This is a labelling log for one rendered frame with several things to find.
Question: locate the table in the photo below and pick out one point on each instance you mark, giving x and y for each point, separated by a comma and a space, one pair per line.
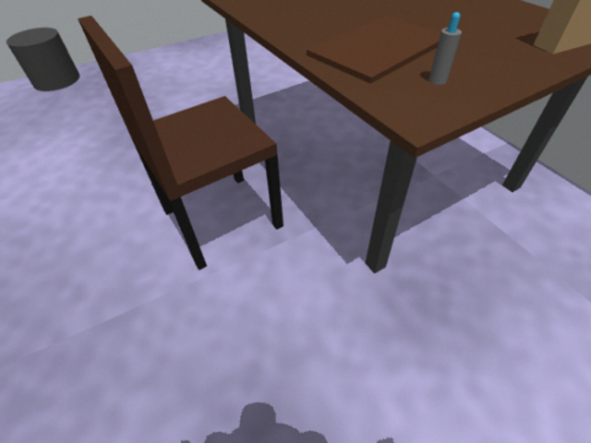
496, 70

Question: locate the chair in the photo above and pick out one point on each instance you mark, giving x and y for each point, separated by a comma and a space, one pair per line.
187, 150

